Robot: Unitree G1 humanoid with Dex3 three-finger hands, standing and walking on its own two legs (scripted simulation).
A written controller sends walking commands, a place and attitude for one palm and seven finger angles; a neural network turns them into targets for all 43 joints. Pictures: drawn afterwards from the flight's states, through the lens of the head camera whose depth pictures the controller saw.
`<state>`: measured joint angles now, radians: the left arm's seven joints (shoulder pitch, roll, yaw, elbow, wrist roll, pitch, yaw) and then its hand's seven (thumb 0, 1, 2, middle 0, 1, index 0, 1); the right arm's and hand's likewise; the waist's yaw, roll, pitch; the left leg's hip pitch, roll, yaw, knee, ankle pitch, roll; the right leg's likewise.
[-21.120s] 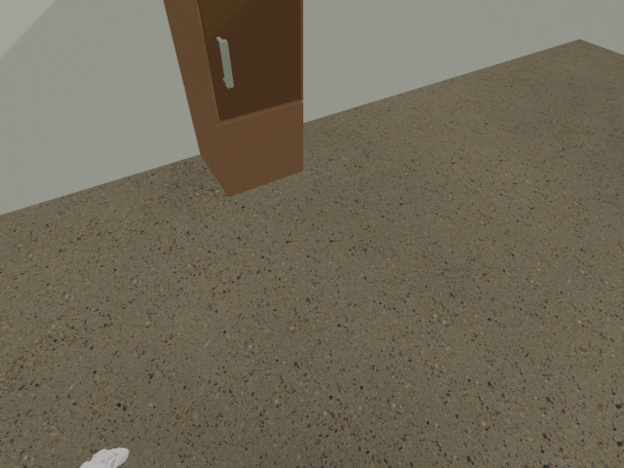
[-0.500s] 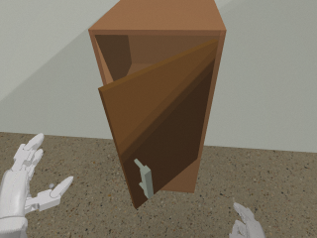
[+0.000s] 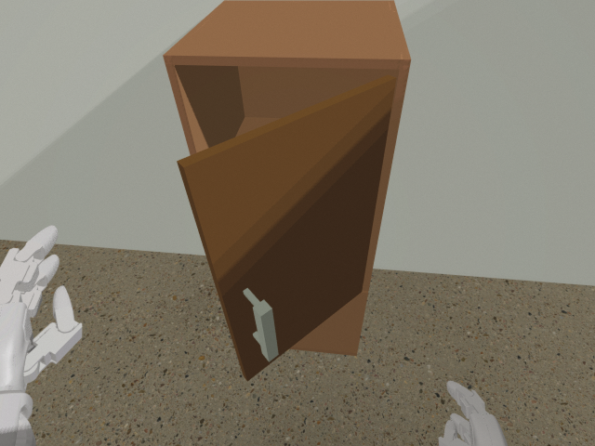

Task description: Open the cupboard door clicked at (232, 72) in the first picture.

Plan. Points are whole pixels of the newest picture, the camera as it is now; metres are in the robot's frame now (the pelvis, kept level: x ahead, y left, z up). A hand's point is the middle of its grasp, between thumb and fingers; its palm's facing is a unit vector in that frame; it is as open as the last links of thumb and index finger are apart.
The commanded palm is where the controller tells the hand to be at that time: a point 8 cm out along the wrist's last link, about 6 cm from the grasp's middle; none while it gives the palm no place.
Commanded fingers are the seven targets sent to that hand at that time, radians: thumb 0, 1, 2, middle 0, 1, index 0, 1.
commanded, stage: draw the hand back to the body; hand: left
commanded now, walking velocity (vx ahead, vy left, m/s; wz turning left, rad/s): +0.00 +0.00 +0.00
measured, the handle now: (259, 324) +0.35 +0.12 -0.11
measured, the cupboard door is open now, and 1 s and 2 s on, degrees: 47 47 47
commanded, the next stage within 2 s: step back with the hand held close in 0.06 s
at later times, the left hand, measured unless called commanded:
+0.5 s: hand (71, 317) +0.19 +0.27 +0.15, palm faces +0.32 -0.80 -0.51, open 7.4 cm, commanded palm +0.13 +0.32 +0.17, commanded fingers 0.00 0.90 0.90 -0.20 -0.30 -0.20 -0.30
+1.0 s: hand out of the picture +0.11 +0.30 +0.15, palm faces +0.46 -0.76 -0.46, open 7.4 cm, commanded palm +0.05 +0.33 +0.17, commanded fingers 0.00 0.90 0.90 -0.20 -0.30 -0.20 -0.30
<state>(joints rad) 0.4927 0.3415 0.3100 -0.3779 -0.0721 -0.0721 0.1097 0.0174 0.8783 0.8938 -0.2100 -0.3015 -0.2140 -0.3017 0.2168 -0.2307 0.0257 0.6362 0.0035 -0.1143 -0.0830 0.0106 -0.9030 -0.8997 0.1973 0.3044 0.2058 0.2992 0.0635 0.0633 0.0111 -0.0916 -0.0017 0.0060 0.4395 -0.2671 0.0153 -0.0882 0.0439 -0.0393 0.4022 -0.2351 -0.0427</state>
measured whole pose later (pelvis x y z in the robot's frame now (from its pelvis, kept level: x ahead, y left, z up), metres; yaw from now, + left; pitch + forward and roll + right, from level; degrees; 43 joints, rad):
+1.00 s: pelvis -0.09 +0.03 -0.02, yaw +1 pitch -1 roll -2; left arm 0.51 0.38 0.43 -0.52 -0.01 -0.21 0.14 0.02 0.89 0.90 -0.21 -0.30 -0.22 -0.30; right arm 0.19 -0.21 0.02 0.56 -0.01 -0.05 -0.07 0.01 -0.90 -0.90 0.20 0.30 0.21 0.30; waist 0.02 0.00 0.05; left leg -0.39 -0.03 0.02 0.62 -0.23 0.07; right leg -0.34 0.04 0.03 0.56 -0.20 0.01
